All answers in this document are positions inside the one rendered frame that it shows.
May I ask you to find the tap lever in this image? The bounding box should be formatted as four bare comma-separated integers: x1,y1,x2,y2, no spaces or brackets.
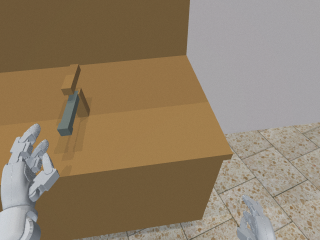
57,90,80,136

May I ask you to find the counter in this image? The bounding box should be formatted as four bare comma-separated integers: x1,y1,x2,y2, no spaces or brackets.
0,0,233,240

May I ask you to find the robot right hand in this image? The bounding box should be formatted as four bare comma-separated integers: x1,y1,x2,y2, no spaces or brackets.
237,194,277,240

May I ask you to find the left robot forearm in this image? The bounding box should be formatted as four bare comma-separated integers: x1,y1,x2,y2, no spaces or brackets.
0,204,41,240

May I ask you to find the robot left hand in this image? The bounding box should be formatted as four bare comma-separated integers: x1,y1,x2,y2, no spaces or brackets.
0,123,60,210

